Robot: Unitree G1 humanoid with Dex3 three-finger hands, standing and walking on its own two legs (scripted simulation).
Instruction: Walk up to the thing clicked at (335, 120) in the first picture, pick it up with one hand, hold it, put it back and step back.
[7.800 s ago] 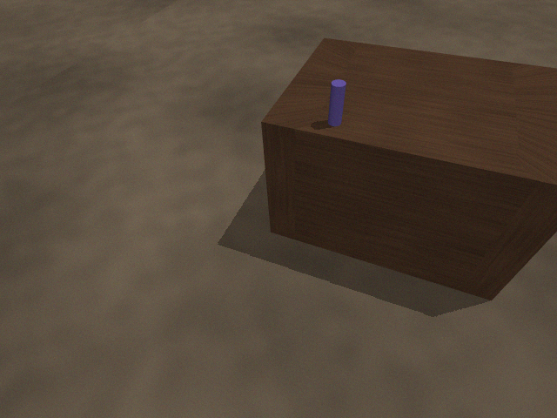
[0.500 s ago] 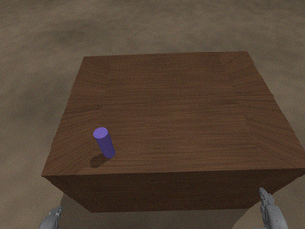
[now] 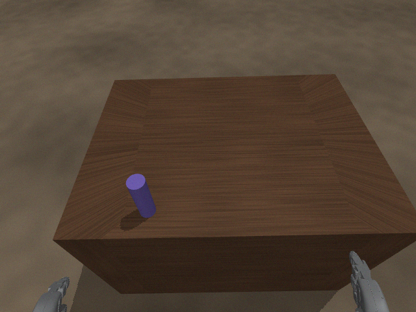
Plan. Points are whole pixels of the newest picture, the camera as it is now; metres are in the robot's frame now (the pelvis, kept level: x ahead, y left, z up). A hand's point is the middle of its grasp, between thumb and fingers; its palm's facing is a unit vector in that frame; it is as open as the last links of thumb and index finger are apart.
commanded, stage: go down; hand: left
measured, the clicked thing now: (142, 197) +0.41 +0.18 -0.07
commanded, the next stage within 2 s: approach in 1.54 s
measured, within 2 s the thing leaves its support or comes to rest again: neither
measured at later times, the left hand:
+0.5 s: hand (49, 256) +0.25 +0.32 -0.01, palm faces +0.19 -0.95 -0.24, open 17.4 cm
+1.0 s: hand (34, 218) +0.30 +0.35 +0.03, palm faces +0.18 -0.97 -0.14, open 17.4 cm
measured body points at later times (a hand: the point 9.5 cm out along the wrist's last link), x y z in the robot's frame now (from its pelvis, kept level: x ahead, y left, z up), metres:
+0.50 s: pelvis -0.01 +0.00 +0.00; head +0.01 +0.00 +0.45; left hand +0.23 +0.37 +0.01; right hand +0.14 -0.26 -0.06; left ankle -0.03 +0.12 -0.71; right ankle +0.02 -0.14 -0.71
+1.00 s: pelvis -0.01 +0.00 +0.00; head +0.03 +0.01 +0.45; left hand +0.29 +0.40 +0.05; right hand +0.13 -0.27 -0.07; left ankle -0.03 +0.12 -0.71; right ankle +0.02 -0.14 -0.71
